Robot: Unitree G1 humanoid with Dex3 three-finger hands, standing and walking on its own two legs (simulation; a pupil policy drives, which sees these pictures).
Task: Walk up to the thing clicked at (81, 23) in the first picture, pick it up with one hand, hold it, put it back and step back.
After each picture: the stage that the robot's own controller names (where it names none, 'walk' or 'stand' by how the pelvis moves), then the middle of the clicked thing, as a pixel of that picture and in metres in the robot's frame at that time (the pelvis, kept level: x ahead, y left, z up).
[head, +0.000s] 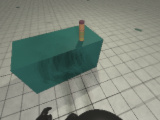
stand; (81, 31) +1.00 +0.17 -0.01
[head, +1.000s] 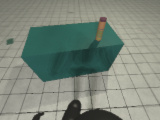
rise first; (100, 29) +0.91 +0.02 +0.00
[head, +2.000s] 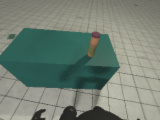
sink last; (93, 45) +0.65 +0.03 +0.01
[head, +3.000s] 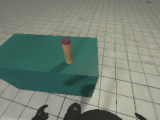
stand; (68, 52) +0.53 +0.23 +0.02
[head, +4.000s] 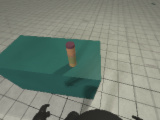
stand; (71, 55) +0.52 +0.20 -0.01
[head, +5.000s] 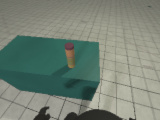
stand; (70, 56) +0.51 +0.20 -0.01
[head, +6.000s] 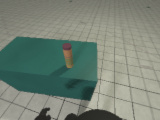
stand; (68, 56) +0.52 +0.22 -0.02
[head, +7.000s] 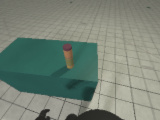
stand; (68, 57) +0.52 +0.22 -0.02
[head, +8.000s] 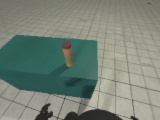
rise first; (68, 55) +0.52 +0.22 -0.01
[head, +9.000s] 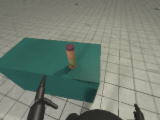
rise first; (71, 57) +0.52 +0.23 -0.01
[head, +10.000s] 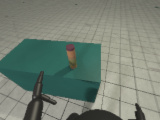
go down; (72, 57) +0.52 +0.22 -0.01
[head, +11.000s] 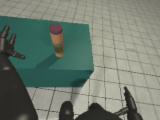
go down; (58, 43) +0.53 +0.21 +0.05
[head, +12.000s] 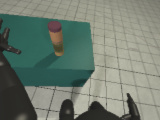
approach; (57, 41) +0.52 +0.22 +0.06
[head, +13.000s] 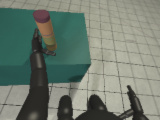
close in; (47, 34) +0.54 +0.23 +0.09
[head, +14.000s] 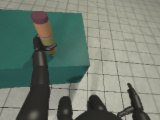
lift; (46, 36) +0.52 +0.22 +0.09
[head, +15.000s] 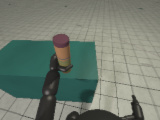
lift; (64, 57) +0.34 +0.17 +0.20
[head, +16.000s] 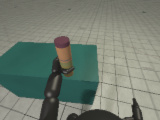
hold; (65, 59) +0.33 +0.17 +0.19
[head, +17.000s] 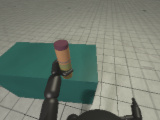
hold; (64, 61) +0.33 +0.17 +0.17
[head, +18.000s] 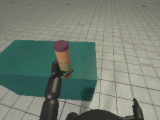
crouch; (64, 62) +0.33 +0.17 +0.16
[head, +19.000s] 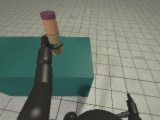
crouch; (53, 36) +0.49 +0.22 +0.21
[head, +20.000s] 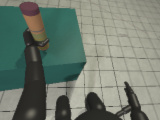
lower; (38, 31) +0.55 +0.23 +0.10
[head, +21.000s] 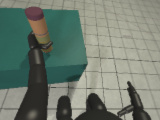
lower; (42, 34) +0.54 +0.23 +0.10
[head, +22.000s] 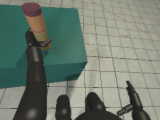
lower; (40, 31) +0.55 +0.23 +0.10
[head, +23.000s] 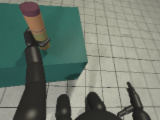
lower; (38, 31) +0.54 +0.24 +0.10
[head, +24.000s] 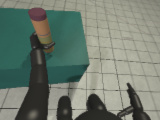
open; (44, 34) +0.53 +0.23 +0.10
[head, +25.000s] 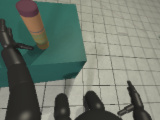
withdraw; (37, 30) +0.53 +0.23 +0.10
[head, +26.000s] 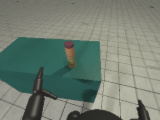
sink last; (70, 55) +0.51 +0.21 +0.04
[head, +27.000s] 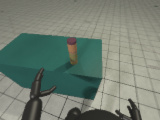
stand; (72, 52) +0.53 +0.21 +0.04
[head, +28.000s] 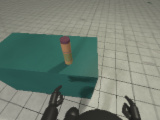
stand; (67, 51) +0.51 +0.23 +0.05
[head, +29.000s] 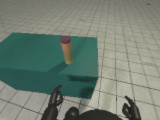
stand; (67, 51) +0.52 +0.22 +0.05
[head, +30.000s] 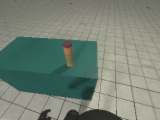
stand; (69, 55) +0.53 +0.22 +0.01
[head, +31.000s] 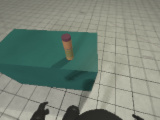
walk; (68, 48) +0.55 +0.23 +0.00
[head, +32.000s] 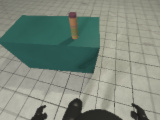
walk; (73, 27) +0.79 +0.24 +0.02
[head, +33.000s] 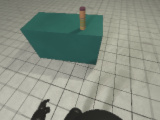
stand; (82, 19) +1.06 +0.19 +0.01
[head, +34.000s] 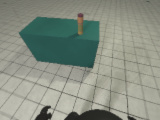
stand; (80, 24) +1.07 +0.21 -0.01
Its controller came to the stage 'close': yes
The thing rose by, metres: 0.20
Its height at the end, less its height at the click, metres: +0.00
